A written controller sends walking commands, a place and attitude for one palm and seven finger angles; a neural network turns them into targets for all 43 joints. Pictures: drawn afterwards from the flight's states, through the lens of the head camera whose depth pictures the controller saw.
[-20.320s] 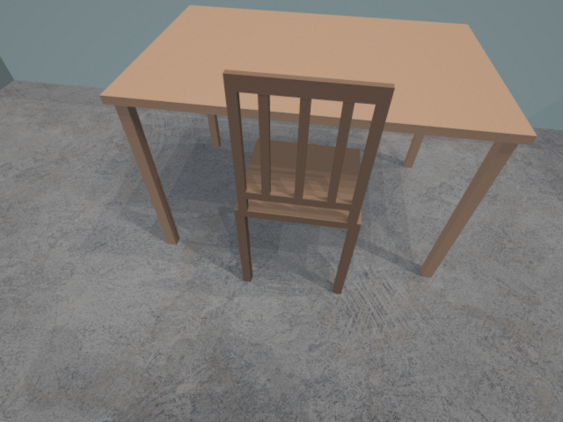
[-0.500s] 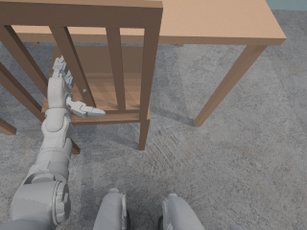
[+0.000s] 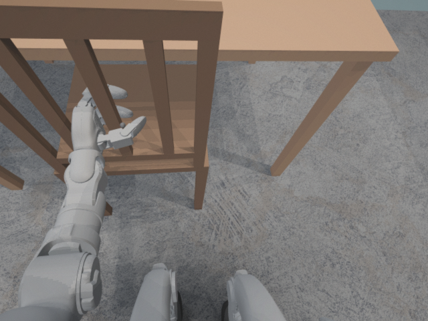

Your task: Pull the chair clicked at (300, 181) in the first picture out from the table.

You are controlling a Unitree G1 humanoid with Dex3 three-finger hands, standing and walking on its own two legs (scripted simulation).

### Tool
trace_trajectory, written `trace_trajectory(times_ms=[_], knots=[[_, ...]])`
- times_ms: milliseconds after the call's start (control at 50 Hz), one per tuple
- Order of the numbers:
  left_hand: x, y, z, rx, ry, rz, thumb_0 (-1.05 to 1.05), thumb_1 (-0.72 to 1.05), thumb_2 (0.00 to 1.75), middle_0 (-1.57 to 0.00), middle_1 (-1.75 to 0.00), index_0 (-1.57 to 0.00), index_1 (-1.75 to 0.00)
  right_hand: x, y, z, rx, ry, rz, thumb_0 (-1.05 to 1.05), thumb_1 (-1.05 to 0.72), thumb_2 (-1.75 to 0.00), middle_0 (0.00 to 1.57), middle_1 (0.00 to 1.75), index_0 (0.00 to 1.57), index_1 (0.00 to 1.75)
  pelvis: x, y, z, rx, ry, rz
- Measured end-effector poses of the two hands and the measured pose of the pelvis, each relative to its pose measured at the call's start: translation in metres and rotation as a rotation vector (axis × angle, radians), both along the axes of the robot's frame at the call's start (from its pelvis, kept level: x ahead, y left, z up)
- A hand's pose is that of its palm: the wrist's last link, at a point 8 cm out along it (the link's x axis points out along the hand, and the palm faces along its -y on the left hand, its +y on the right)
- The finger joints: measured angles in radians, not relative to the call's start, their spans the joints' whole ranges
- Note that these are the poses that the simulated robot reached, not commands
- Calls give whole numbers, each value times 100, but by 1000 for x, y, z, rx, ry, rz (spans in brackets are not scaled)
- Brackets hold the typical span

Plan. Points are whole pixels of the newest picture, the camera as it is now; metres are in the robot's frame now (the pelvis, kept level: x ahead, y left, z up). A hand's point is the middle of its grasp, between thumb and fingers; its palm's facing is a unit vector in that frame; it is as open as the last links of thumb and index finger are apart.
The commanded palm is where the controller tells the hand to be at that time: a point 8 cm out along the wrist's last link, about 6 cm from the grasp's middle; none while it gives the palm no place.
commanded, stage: hook a spindle and tug to test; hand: left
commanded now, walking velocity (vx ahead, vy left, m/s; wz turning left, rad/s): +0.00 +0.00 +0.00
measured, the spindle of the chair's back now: (109, 111) +0.49 +0.18 +0.04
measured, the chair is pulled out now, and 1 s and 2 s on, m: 0.00 0.03 0.13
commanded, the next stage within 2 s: step backward, pulling the chair out in 0.76 s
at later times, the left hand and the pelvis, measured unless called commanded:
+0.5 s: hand (124, 128) +0.46 +0.15 +0.03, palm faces +0.08 -1.00 -0.01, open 5.5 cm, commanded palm +0.41 +0.19 +0.03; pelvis +0.03 +0.00 +0.02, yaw +0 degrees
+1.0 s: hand (121, 137) +0.43 +0.15 +0.04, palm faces +0.05 -0.99 -0.13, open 5.6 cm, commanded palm +0.41 +0.20 +0.03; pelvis +0.06 +0.01 +0.06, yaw +1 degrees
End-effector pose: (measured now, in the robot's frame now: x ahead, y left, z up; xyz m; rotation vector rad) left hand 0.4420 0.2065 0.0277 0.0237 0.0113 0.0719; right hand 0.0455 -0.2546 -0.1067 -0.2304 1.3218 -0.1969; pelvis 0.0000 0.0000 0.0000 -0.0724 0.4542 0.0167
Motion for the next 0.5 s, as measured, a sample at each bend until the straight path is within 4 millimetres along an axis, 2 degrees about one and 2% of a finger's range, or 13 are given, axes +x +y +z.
trace_trajectory(times_ms=[180,500], knots=[[-1,0,1,1,5,8,0,70,82,-48,-144,-45,-144,7,-5,2,0,-5,4,0,-90,-90,20,30,20,30,5,-3,3,4,1,0],[-9,-4,2,-12,32,14,2,74,77,-38,-145,-40,-145,42,-3,13,33,-59,0,0,-90,-90,20,30,20,30,27,-4,15,18,2,-14]])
